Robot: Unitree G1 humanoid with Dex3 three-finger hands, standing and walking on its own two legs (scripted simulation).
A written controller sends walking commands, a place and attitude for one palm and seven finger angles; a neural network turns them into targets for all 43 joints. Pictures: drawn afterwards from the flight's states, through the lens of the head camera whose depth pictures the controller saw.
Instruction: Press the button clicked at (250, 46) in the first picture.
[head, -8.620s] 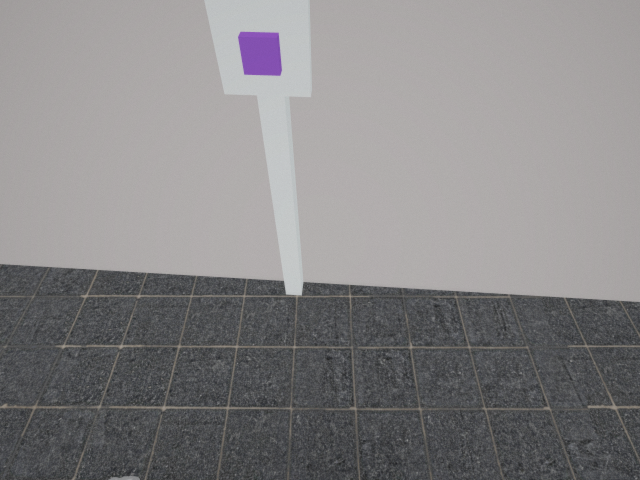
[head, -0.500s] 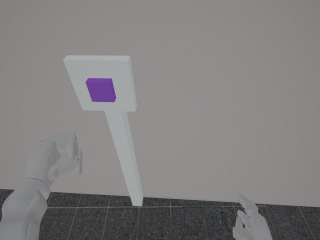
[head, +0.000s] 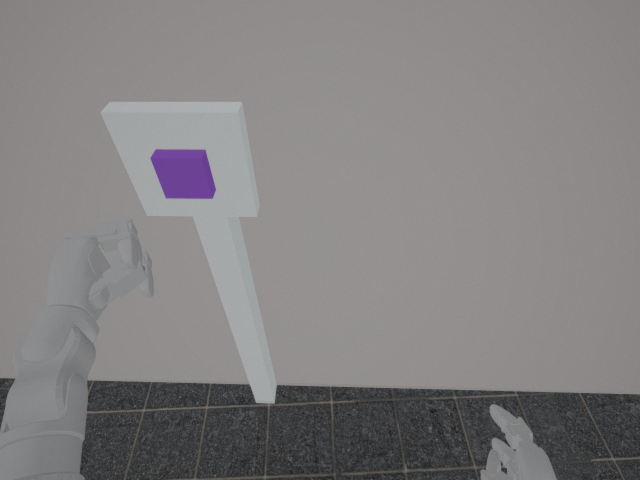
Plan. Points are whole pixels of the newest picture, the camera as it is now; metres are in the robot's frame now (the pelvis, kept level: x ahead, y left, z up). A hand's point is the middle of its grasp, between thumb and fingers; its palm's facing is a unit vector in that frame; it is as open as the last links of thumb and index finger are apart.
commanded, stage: aim a knuckle at the button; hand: left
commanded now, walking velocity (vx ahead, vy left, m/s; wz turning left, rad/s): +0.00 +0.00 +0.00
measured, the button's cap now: (185, 173) +0.47 +0.24 +0.15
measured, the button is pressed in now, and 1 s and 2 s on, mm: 0 0 0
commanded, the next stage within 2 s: press the button with the knuckle in 1.56 s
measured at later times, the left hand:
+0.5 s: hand (163, 245) +0.36 +0.24 +0.12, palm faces +0.09 -1.00 -0.01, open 3.1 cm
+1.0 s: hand (175, 234) +0.38 +0.22 +0.13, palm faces +0.08 -1.00 -0.01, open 3.1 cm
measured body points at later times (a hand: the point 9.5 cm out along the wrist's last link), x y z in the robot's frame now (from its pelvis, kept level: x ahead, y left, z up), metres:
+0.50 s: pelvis +0.00 +0.01 +0.00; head +0.01 +0.01 +0.45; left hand +0.35 +0.29 +0.12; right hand +0.14 -0.23 -0.09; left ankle -0.01 +0.12 -0.73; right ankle +0.02 -0.10 -0.73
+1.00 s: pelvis +0.01 +0.02 +0.00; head +0.02 +0.01 +0.45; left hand +0.37 +0.28 +0.13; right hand +0.12 -0.23 -0.11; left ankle -0.01 +0.12 -0.73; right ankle +0.02 -0.10 -0.73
